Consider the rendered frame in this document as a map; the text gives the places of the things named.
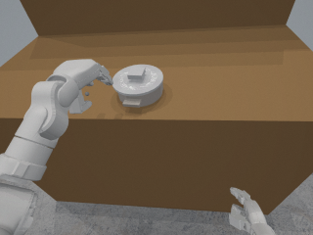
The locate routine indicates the robot right forearm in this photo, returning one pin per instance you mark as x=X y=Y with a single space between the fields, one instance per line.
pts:
x=261 y=228

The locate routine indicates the pot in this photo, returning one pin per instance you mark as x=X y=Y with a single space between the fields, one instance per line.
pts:
x=141 y=101

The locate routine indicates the lid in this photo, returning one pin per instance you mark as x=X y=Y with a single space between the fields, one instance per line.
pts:
x=152 y=80

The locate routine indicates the robot left forearm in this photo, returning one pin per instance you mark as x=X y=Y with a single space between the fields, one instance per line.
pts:
x=43 y=124

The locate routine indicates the right robot hand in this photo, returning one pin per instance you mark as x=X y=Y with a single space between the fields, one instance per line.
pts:
x=244 y=218

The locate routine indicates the robot left upper arm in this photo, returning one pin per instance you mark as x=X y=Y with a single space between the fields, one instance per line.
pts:
x=17 y=206

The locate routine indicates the table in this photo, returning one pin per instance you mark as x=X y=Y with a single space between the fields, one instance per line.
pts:
x=236 y=108

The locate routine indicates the left robot hand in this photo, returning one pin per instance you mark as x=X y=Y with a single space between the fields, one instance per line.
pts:
x=83 y=72

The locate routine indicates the knob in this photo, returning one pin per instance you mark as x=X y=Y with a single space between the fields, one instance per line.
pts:
x=136 y=73

